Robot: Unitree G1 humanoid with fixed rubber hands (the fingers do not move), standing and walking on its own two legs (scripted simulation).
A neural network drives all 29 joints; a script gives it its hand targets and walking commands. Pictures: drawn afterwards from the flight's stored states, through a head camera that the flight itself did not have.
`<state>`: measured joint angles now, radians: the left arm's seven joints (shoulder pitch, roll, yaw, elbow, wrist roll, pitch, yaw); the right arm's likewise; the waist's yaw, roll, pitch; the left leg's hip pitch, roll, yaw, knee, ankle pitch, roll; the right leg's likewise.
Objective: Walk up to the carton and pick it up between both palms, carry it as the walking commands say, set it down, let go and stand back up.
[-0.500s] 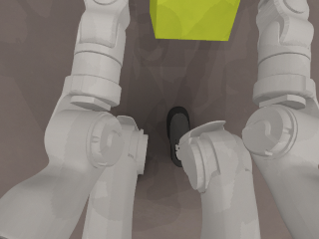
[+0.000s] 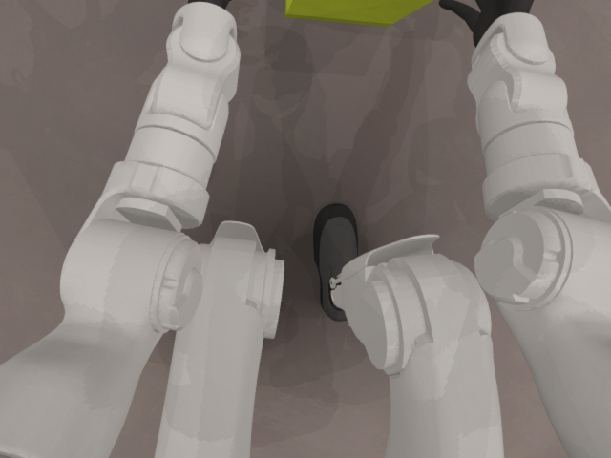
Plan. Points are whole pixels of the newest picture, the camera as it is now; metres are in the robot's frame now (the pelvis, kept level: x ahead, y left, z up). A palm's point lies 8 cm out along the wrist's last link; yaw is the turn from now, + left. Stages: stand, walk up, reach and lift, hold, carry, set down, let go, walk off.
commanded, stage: set down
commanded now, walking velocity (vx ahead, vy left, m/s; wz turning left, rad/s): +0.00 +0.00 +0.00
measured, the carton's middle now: out of the picture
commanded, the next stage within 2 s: let go in 1.62 s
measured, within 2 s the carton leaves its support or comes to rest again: neither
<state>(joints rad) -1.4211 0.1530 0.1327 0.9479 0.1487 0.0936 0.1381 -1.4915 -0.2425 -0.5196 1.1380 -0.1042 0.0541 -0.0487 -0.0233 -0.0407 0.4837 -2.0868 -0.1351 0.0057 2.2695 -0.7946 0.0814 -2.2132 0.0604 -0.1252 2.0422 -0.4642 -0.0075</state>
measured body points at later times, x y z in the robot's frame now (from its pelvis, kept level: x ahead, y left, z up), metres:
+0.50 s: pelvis -0.02 -0.01 -0.01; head +0.35 +0.04 +0.22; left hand +0.54 +0.12 -0.19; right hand +0.54 -0.18 -0.18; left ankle +0.05 +0.07 -0.35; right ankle +0.15 -0.10 -0.35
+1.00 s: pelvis -0.02 -0.04 +0.07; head +0.34 -0.02 +0.33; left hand +0.56 +0.13 -0.04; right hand +0.55 -0.20 -0.05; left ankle +0.05 +0.07 -0.35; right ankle +0.15 -0.10 -0.35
